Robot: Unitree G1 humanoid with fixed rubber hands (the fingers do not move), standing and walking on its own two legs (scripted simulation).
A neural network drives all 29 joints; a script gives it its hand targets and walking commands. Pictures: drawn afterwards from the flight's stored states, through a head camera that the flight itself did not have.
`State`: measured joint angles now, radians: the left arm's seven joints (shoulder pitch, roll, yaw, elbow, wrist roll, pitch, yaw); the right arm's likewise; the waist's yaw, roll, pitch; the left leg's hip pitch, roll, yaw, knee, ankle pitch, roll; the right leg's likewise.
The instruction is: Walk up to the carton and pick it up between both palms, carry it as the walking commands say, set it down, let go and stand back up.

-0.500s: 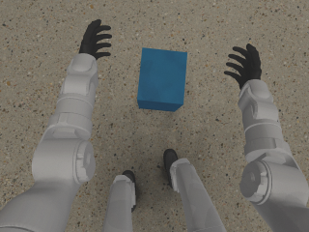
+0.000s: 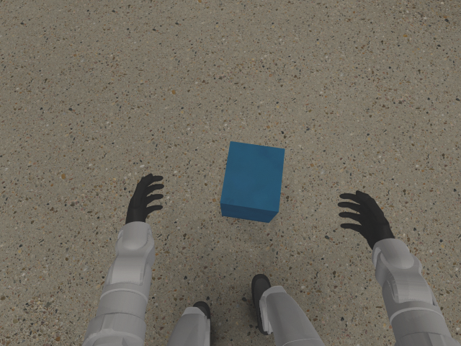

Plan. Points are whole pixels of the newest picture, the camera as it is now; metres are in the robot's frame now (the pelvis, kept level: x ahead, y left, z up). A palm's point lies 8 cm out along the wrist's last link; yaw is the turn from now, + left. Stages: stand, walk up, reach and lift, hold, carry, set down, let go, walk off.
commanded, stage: let go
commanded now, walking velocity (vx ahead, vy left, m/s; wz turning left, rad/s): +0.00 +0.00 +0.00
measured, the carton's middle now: (250, 185) +0.53 -0.10 -0.61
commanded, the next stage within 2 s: stand in 0.92 s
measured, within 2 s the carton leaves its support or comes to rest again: neither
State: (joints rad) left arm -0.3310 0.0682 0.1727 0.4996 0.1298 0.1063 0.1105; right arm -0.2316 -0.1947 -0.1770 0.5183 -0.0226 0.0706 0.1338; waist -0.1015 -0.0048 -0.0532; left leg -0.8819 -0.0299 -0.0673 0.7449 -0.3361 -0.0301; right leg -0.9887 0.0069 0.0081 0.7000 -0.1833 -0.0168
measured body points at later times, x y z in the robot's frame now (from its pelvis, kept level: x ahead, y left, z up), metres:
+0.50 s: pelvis +0.05 +0.03 +0.04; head +0.08 +0.04 +0.49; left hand +0.25 +0.24 -0.04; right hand +0.21 -0.22 -0.03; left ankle -0.01 +0.14 -0.70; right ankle +0.06 -0.11 -0.70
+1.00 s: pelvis +0.07 +0.03 +0.03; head +0.06 +0.03 +0.48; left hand +0.21 +0.28 -0.06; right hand +0.20 -0.25 -0.05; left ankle -0.01 +0.14 -0.70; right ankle +0.06 -0.11 -0.70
